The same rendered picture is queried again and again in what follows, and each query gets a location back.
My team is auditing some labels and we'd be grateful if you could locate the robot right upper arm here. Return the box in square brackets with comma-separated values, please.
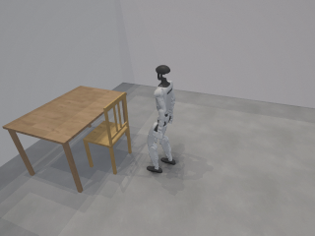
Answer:
[168, 81, 176, 102]

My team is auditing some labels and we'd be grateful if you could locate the left robot forearm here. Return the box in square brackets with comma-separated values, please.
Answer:
[157, 109, 166, 133]

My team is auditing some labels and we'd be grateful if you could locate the robot head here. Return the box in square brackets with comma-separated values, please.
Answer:
[156, 65, 170, 88]

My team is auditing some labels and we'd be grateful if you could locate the chair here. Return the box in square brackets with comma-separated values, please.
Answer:
[83, 91, 132, 175]

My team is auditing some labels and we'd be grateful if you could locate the robot left hand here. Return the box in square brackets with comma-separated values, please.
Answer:
[155, 132, 163, 145]

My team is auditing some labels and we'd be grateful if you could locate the left robot thigh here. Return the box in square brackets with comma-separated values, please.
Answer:
[147, 122, 158, 151]

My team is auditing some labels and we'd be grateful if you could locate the robot left upper arm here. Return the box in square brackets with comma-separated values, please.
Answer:
[154, 88, 166, 114]

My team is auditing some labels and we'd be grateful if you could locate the robot right hand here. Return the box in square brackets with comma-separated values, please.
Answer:
[169, 114, 173, 125]

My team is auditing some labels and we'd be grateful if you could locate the table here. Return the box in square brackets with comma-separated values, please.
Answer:
[3, 86, 127, 193]

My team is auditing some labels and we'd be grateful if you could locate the right robot forearm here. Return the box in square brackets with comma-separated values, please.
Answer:
[167, 100, 175, 114]

